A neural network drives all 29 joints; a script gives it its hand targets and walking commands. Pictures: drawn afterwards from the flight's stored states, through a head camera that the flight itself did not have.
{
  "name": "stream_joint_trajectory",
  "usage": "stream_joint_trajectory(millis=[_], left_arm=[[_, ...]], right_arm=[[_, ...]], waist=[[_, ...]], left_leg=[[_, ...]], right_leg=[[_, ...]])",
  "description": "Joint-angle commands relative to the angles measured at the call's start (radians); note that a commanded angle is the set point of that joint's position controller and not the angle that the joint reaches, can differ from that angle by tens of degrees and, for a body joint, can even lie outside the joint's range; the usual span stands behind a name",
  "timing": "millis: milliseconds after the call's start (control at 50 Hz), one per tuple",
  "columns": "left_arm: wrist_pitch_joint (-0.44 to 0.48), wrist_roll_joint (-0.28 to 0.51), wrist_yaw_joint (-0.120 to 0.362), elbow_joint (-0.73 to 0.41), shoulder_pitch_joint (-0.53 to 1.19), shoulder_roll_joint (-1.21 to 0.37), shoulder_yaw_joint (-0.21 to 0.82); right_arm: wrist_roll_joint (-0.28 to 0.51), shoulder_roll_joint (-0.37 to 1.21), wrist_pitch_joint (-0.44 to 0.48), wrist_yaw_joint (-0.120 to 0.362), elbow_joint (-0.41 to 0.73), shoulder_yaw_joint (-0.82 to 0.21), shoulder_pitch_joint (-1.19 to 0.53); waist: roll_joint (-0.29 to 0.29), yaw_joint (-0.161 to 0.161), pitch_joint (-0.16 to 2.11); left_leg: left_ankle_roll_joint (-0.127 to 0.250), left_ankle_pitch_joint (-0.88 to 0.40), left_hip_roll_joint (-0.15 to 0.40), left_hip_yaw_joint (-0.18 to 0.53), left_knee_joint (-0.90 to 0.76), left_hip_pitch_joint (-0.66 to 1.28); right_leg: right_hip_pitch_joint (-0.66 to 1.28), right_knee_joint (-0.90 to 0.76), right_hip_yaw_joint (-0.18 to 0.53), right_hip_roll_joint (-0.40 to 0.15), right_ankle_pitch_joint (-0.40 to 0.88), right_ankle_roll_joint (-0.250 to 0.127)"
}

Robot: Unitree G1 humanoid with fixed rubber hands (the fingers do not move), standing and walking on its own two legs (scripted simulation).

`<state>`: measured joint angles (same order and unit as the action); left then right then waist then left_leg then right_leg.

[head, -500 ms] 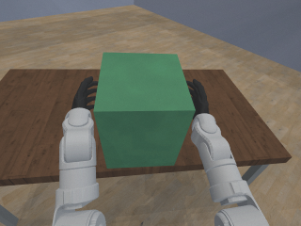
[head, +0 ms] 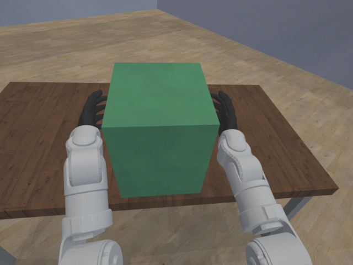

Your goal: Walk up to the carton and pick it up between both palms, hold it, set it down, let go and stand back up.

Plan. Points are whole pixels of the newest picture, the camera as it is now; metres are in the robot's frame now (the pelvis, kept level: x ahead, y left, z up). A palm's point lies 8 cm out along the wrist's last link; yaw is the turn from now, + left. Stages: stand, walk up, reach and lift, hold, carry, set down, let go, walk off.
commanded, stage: hold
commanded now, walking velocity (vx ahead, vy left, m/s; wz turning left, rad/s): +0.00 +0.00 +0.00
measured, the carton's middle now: (159, 131) +0.39 +0.01 +0.12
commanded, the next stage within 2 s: none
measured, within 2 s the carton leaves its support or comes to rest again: neither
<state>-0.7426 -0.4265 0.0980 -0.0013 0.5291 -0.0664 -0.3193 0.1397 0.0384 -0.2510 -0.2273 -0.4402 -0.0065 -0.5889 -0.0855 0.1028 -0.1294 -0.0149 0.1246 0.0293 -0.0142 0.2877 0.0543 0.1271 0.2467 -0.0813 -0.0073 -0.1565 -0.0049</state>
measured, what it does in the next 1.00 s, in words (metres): stands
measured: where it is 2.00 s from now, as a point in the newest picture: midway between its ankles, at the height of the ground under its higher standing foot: outside the picture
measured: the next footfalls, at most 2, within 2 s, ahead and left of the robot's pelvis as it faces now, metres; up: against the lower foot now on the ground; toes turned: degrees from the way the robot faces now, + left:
none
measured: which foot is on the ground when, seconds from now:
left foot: down 0.00-1.00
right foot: down 0.00-1.00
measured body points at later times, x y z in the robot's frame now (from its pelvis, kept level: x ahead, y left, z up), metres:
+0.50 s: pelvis -0.01 +0.00 +0.00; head -0.04 +0.03 +0.45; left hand +0.37 +0.14 +0.18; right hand +0.36 -0.15 +0.18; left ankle +0.04 +0.13 -0.75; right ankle +0.01 -0.11 -0.75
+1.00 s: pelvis -0.01 +0.01 +0.00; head -0.04 +0.04 +0.45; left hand +0.37 +0.16 +0.18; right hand +0.36 -0.14 +0.17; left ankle +0.04 +0.13 -0.75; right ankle +0.01 -0.11 -0.75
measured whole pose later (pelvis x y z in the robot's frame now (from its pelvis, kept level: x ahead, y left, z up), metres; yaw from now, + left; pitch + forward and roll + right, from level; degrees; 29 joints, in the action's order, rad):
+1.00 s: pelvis -0.01 +0.01 +0.00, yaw -1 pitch -11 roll +0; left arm -0.73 -0.40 0.04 0.05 0.58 -0.07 -0.27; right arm 0.08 0.03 -0.21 -0.17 -0.48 0.07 -0.62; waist -0.06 0.08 -0.12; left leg 0.00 0.11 0.02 -0.04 0.29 0.00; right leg 0.06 0.28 -0.07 -0.02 -0.15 0.01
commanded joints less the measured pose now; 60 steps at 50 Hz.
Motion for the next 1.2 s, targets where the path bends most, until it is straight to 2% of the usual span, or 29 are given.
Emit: stream_joint_trajectory(millis=[0, 60, 120, 200, 280, 380, 520, 580, 620, 720, 780, 800, 860, 920, 940, 1020, 1080, 1140, 1180], left_arm=[[0.096, 0.228, 0.125, -0.214, 0.546, -0.410, 0.530], [0.093, 0.223, 0.104, -0.204, 0.541, -0.410, 0.543], [0.077, 0.197, 0.097, -0.155, 0.530, -0.418, 0.519], [0.059, 0.168, 0.103, -0.106, 0.540, -0.423, 0.470], [0.065, 0.186, 0.099, -0.111, 0.595, -0.432, 0.472], [0.094, 0.207, 0.089, -0.116, 0.612, -0.431, 0.473], [0.070, 0.145, 0.128, -0.046, 0.547, -0.387, 0.372], [0.063, 0.141, 0.146, -0.062, 0.546, -0.388, 0.376], [0.064, 0.148, 0.153, -0.091, 0.548, -0.393, 0.396], [0.090, 0.209, 0.134, -0.178, 0.569, -0.414, 0.502], [0.103, 0.228, 0.112, -0.193, 0.577, -0.420, 0.540], [0.111, 0.225, 0.100, -0.178, 0.652, -0.416, 0.540], [0.103, 0.205, 0.077, -0.110, 0.607, -0.416, 0.510], [0.087, 0.185, 0.074, -0.045, 0.608, -0.413, 0.455], [0.084, 0.177, 0.073, -0.025, 0.621, -0.411, 0.439], [0.081, 0.167, 0.073, -0.024, 0.640, -0.414, 0.404], [0.097, 0.190, 0.074, -0.088, 0.623, -0.425, 0.446], [0.105, 0.198, 0.085, -0.150, 0.579, -0.417, 0.475], [0.104, 0.194, 0.095, -0.148, 0.564, -0.398, 0.466]], right_arm=[[0.082, 0.417, 0.089, 0.100, 0.381, -0.373, -0.605], [0.060, 0.390, 0.082, 0.118, 0.359, -0.346, -0.585], [0.035, 0.369, 0.073, 0.138, 0.302, -0.311, -0.581], [0.018, 0.365, 0.074, 0.161, 0.258, -0.284, -0.618], [0.016, 0.394, 0.097, 0.165, 0.289, -0.294, -0.697], [0.027, 0.435, 0.114, 0.148, 0.303, -0.341, -0.716], [0.022, 0.447, 0.072, 0.120, 0.201, -0.331, -0.623], [0.031, 0.448, 0.065, 0.114, 0.209, -0.328, -0.615], [0.040, 0.447, 0.072, 0.110, 0.238, -0.334, -0.615], [0.062, 0.437, 0.093, 0.107, 0.336, -0.357, -0.627], [0.053, 0.419, 0.097, 0.116, 0.351, -0.347, -0.618], [0.030, 0.412, 0.097, 0.131, 0.291, -0.325, -0.679], [-0.010, 0.392, 0.104, 0.160, 0.237, -0.278, -0.667], [-0.032, 0.383, 0.113, 0.176, 0.196, -0.243, -0.715], [-0.035, 0.381, 0.113, 0.181, 0.168, -0.231, -0.727], [-0.030, 0.398, 0.124, 0.188, 0.138, -0.225, -0.750], [0.007, 0.419, 0.137, 0.168, 0.195, -0.286, -0.737], [0.048, 0.438, 0.126, 0.137, 0.234, -0.360, -0.673], [0.061, 0.440, 0.109, 0.122, 0.238, -0.379, -0.647]], waist=[[0.137, 0.035, 0.474], [0.140, 0.034, 0.422], [0.130, 0.022, 0.350], [0.111, 0.001, 0.323], [0.099, -0.011, 0.416], [0.079, -0.022, 0.517], [0.035, -0.027, 0.349], [0.047, -0.014, 0.325], [0.063, -0.003, 0.343], [0.116, 0.028, 0.446], [0.133, 0.035, 0.461], [0.154, 0.025, 0.430], [0.118, 0.007, 0.379], [0.084, -0.023, 0.362], [0.090, -0.029, 0.356], [0.072, -0.038, 0.420], [0.077, -0.022, 0.542], [0.083, -0.001, 0.583], [0.082, -0.001, 0.537]], left_leg=[[-0.044, -0.354, -0.061, -0.044, 0.068, 0.200], [-0.047, -0.296, -0.044, -0.041, 0.044, 0.197], [-0.032, -0.169, -0.029, -0.045, -0.010, 0.142], [-0.005, -0.047, -0.023, -0.057, -0.061, 0.075], [0.006, -0.088, -0.029, -0.062, -0.031, 0.115], [0.019, -0.175, -0.056, -0.066, 0.023, 0.162], [0.042, -0.080, -0.071, -0.076, -0.036, 0.066], [0.035, -0.096, -0.070, -0.076, -0.036, 0.067], [0.022, -0.151, -0.070, -0.074, -0.017, 0.090], [-0.021, -0.271, -0.066, -0.059, 0.041, 0.159], [-0.034, -0.268, -0.055, -0.050, 0.045, 0.189], [-0.029, -0.196, -0.052, -0.041, 0.024, 0.161], [-0.002, -0.058, -0.032, -0.044, -0.027, 0.124], [0.018, 0.013, -0.025, -0.051, -0.057, 0.079], [0.022, 0.034, -0.025, -0.055, -0.064, 0.065], [0.025, -0.064, -0.031, -0.065, -0.036, 0.114], [0.009, -0.268, -0.048, -0.059, 0.035, 0.198], [-0.007, -0.413, -0.065, -0.050, 0.083, 0.224], [-0.003, -0.373, -0.073, -0.047, 0.070, 0.183]], right_leg=[[-0.013, 0.012, -0.060, 0.061, 0.308, 0.046], [-0.080, -0.005, -0.071, 0.069, 0.176, 0.030], [-0.107, -0.018, -0.070, 0.064, 0.045, 0.019], [-0.077, -0.013, -0.061, 0.056, -0.014, 0.013], [-0.076, -0.017, -0.055, 0.053, 0.017, 0.010], [-0.040, -0.007, -0.036, 0.047, 0.160, 0.030], [0.025, -0.017, -0.016, 0.022, 0.208, 0.062], [0.033, -0.019, -0.020, 0.021, 0.227, 0.062], [0.044, -0.012, -0.026, 0.026, 0.262, 0.060], [0.007, 0.007, -0.048, 0.048, 0.285, 0.050], [-0.053, 0.003, -0.062, 0.058, 0.217, 0.039], [-0.108, -0.002, -0.059, 0.044, 0.123, 0.030], [-0.143, -0.017, -0.058, 0.040, -0.003, 0.019], [-0.131, -0.022, -0.054, 0.039, -0.054, 0.017], [-0.130, -0.023, -0.053, 0.038, -0.072, 0.014], [-0.105, -0.020, -0.051, 0.045, 0.000, 0.019], [-0.046, 0.003, -0.045, 0.053, 0.208, 0.033], [0.040, 0.030, -0.034, 0.051, 0.410, 0.050], [0.059, 0.031, -0.025, 0.041, 0.424, 0.057]])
